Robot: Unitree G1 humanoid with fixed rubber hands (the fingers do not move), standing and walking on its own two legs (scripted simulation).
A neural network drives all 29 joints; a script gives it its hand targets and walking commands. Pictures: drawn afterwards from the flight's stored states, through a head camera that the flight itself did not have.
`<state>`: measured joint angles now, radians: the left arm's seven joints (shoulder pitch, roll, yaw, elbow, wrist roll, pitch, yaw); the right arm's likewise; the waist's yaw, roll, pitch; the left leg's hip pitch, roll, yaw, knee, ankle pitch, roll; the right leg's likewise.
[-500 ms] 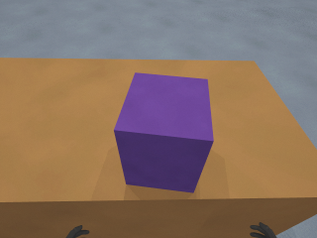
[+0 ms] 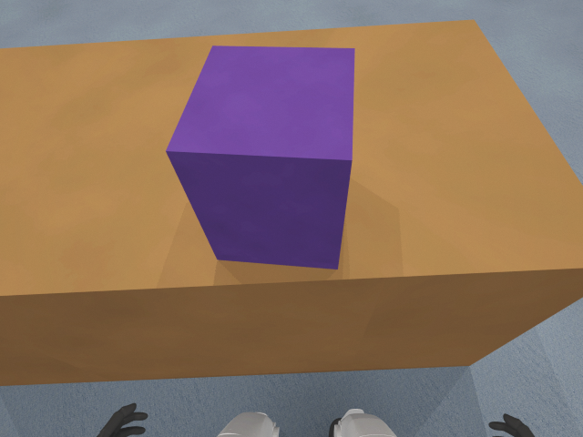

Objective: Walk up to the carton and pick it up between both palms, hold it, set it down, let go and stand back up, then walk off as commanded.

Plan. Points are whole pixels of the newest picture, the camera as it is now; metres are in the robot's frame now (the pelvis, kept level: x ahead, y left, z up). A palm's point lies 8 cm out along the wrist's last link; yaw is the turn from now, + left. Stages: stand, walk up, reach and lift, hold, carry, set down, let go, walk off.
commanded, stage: walk off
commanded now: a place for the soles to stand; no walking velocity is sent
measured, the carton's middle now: (279, 164) +0.49 +0.03 +0.07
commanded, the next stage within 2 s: none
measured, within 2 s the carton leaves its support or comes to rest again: neither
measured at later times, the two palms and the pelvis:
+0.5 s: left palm out of the picture -0.02 +0.26 -0.13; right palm out of the picture -0.06 -0.31 -0.13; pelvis -0.13 -0.01 -0.03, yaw -1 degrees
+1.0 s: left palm out of the picture -0.12 +0.25 -0.10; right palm out of the picture -0.23 -0.35 -0.14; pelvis -0.27 -0.03 -0.03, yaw -1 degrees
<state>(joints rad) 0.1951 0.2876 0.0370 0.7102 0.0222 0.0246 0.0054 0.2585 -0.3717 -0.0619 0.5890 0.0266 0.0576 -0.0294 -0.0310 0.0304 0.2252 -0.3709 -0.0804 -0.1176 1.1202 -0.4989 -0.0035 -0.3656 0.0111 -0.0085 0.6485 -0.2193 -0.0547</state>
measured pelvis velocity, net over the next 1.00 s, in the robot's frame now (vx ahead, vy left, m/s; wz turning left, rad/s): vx -0.27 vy -0.03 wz -0.01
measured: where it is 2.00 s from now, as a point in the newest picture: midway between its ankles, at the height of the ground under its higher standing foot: outside the picture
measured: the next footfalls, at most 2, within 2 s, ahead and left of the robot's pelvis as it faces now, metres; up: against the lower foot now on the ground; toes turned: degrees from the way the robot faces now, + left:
left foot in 0.12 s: +0.00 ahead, +0.13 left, +0.00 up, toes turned -8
right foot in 0.50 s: -0.10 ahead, -0.09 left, +0.00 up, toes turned +2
